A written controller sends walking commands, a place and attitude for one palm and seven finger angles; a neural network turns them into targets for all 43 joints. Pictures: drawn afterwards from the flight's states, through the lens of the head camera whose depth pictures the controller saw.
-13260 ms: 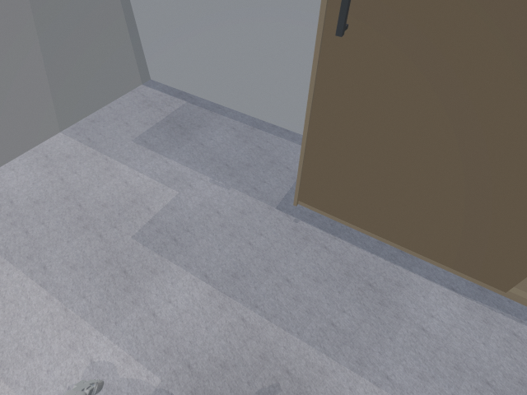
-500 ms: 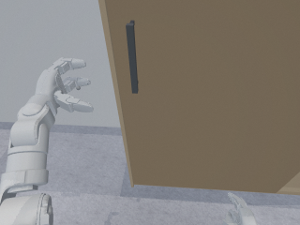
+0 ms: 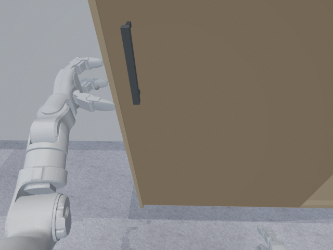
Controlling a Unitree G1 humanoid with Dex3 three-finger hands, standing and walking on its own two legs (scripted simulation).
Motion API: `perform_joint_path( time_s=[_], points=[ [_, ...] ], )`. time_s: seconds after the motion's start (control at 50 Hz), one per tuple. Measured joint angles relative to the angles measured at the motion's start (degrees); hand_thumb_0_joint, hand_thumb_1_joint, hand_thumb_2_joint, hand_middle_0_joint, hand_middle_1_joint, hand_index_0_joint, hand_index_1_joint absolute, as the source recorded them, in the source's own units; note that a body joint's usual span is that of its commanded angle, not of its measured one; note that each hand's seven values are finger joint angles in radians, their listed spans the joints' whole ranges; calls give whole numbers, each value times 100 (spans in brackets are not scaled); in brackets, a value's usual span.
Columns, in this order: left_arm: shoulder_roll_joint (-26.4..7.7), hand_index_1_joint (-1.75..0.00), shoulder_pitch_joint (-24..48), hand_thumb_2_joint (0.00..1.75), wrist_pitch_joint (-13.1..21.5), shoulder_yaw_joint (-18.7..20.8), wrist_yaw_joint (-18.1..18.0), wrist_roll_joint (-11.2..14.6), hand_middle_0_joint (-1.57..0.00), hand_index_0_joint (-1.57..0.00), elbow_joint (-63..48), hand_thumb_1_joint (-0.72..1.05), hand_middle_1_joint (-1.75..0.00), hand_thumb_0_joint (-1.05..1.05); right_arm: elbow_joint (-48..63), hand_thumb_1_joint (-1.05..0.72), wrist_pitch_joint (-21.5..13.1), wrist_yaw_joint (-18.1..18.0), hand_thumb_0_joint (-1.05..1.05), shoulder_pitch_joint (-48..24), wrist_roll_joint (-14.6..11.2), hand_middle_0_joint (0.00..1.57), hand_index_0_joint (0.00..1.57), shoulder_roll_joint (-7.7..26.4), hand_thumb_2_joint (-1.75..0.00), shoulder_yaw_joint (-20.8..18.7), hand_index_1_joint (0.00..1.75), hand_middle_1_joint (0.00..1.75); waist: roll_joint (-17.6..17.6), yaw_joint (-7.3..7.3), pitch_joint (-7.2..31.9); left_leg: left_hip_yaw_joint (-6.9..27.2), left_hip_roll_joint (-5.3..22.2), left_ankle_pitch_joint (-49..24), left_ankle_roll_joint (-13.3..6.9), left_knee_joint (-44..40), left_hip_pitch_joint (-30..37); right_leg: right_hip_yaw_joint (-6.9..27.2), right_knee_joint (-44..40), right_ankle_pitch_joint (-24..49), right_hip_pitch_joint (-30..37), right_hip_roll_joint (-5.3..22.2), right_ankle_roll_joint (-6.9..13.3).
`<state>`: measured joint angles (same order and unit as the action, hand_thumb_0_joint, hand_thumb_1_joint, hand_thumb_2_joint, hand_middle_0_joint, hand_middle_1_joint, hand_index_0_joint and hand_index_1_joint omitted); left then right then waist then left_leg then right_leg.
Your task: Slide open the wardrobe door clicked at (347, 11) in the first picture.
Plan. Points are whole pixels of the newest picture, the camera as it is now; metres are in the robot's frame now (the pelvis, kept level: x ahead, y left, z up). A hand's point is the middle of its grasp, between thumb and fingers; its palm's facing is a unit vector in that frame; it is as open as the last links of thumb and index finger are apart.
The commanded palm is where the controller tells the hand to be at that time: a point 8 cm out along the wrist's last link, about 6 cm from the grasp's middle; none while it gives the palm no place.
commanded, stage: move the hooked fingers beside the handle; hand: left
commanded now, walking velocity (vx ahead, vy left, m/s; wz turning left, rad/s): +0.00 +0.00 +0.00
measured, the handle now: (132, 66) +0.53 +0.12 +0.21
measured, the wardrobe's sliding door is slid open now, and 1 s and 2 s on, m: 0.00 0.00 0.00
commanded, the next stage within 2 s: feel for the door with the fingertips in 1.14 s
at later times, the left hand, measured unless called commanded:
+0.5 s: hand (110, 75) +0.47 +0.17 +0.22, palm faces +0.07 -1.00 +0.00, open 14.0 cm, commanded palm +0.43 +0.23 +0.22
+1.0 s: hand (108, 75) +0.46 +0.17 +0.22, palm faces +0.07 -1.00 +0.00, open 14.0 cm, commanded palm +0.44 +0.22 +0.22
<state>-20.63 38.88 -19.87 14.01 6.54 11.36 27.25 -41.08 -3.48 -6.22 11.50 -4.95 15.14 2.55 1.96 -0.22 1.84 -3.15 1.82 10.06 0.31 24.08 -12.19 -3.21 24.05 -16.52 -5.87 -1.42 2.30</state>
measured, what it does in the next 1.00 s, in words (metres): stands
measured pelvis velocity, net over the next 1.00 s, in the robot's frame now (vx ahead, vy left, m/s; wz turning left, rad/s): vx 0.00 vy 0.02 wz -0.01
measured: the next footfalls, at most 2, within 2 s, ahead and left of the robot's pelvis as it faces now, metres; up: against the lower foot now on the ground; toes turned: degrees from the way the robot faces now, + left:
none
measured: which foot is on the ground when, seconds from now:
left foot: down 0.00-1.00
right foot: down 0.00-1.00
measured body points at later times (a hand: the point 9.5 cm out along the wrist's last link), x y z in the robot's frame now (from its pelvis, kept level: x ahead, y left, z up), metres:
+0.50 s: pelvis +0.01 +0.01 +0.00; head +0.01 +0.00 +0.45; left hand +0.46 +0.22 +0.22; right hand +0.07 -0.26 -0.12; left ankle +0.03 +0.13 -0.74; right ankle -0.04 -0.09 -0.74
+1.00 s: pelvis +0.00 +0.02 +0.00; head +0.00 +0.01 +0.45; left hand +0.45 +0.23 +0.22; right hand +0.11 -0.25 -0.11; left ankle +0.03 +0.13 -0.74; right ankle -0.04 -0.09 -0.74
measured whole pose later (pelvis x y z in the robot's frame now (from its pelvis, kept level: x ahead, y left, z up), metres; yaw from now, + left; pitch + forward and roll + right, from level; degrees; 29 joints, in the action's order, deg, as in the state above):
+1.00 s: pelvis +0.00 +0.02 +0.00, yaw +0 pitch +2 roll +0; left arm -20.3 53.6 -9.6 14.1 3.4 7.7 49.1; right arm -41.1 -4.9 -4.5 15.7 -3.7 15.0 1.1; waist 1.6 -2.9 2.4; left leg -3.7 1.3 10.5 -0.9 25.9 -17.3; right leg -2.6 24.7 -16.1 -10.6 -0.8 1.2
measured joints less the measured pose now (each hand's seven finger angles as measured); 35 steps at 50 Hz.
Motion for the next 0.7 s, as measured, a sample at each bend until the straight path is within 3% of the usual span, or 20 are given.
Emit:
perform_joint_path(
  time_s=[0.18,0.36,0.46,0.6,0.7],
  points=[
    [-196,-120,679,30,392,-7,2,-134,-30,-30,1067,-50,-120,-2,-52,-90,-29,19,1,228,14,20,20,69,-90,-99,30,30,-35,-125,-20,39,21,22,6,106,-250,-35,66,-13,-219,-22,12],
    [-103,-120,1277,30,771,38,-101,-224,-29,-30,1808,-50,-120,-2,-198,-90,-73,105,1,533,69,20,20,115,-90,-203,30,30,-34,-260,14,-10,5,58,-38,163,-448,16,89,-9,-418,2,-29],
    [-68,-120,1167,30,895,202,-203,-326,-30,-30,1781,-50,-120,-2,-145,-90,-60,167,1,696,96,20,20,75,-90,-235,30,30,-24,-327,55,-123,10,80,-64,120,-416,130,59,7,-435,7,-53],
    [-9,-120,690,30,782,271,-238,-330,-30,-30,1283,-50,-120,-2,-96,-90,18,165,1,772,65,20,20,-5,-90,-217,30,30,-24,-293,73,-198,17,121,-86,94,-276,207,-8,17,-301,5,-80],
    [-3,-120,794,30,664,44,-319,-356,-29,-30,1264,-50,-120,-2,-103,-90,-23,122,1,647,59,20,20,-33,-90,-199,30,30,-33,-232,10,-104,0,117,-95,163,-328,114,-18,28,-278,14,-85]
  ],
)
